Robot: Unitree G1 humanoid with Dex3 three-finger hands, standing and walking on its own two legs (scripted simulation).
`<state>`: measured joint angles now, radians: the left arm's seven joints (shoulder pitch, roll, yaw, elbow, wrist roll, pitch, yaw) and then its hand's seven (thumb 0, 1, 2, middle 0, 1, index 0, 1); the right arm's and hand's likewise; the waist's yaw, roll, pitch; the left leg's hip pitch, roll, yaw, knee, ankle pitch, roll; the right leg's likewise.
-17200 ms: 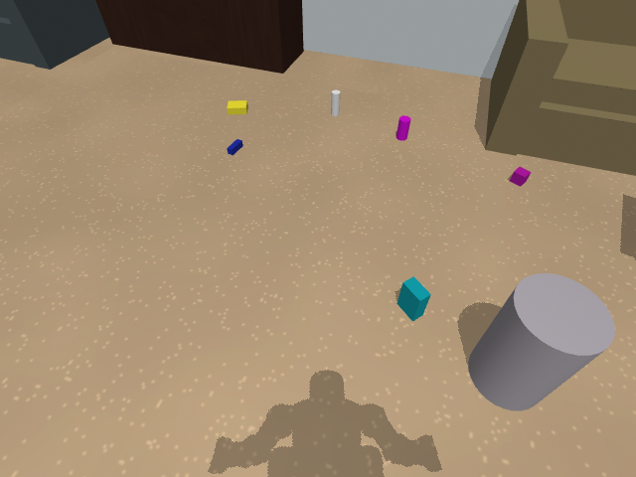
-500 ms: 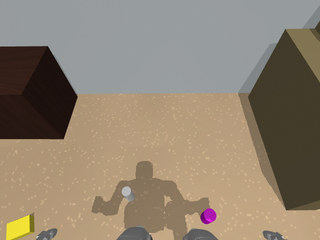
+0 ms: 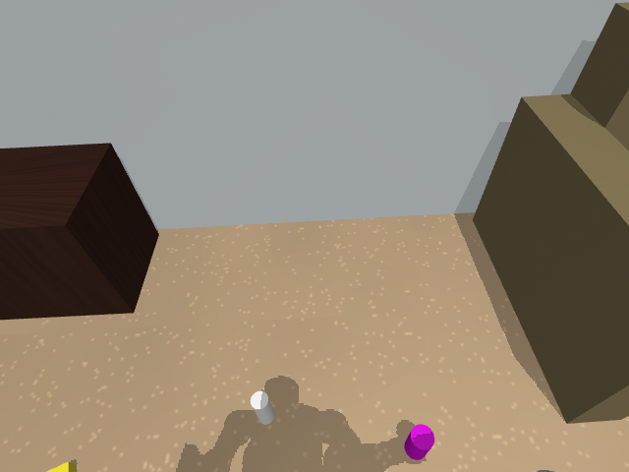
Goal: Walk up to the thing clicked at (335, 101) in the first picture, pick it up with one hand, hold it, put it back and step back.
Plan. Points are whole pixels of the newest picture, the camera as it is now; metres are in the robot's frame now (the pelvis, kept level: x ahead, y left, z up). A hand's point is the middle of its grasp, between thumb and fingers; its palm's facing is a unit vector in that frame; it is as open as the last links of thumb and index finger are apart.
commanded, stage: walk up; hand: left
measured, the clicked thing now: (263, 408) +0.41 +0.20 -0.69
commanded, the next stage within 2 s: none
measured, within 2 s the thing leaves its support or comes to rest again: neither
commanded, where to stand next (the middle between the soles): +0.07 +0.00 m, yaw +0 degrees
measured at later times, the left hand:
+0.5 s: hand out of the picture +0.06 +0.22 -0.14, palm faces -0.01 -0.93 -0.38, open 7.3 cm
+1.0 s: hand out of the picture +0.10 +0.26 -0.14, palm faces +0.03 -0.92 -0.39, open 7.3 cm
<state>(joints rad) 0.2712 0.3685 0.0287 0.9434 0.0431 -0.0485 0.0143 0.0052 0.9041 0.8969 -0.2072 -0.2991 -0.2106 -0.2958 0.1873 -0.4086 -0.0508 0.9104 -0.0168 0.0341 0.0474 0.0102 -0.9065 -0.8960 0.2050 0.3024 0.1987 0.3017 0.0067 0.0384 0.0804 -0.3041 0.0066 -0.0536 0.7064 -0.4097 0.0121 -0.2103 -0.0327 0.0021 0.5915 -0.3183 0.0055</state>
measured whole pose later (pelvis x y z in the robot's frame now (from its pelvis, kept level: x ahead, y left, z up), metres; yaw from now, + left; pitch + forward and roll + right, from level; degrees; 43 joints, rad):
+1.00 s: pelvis +0.03 -0.01 +0.00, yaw +3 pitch -2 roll +0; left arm 0.15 0.38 0.00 1.03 0.01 -0.04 0.00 0.01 0.91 0.90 -0.20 -0.30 -0.21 -0.30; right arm 0.14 -0.38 -0.02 0.99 -0.01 -0.01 0.02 0.01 -0.91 -0.90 0.21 0.30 0.20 0.30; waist 0.01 0.02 0.05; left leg -0.19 -0.01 0.00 0.57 -0.35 0.02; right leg -0.26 -0.05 -0.02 0.57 -0.27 0.03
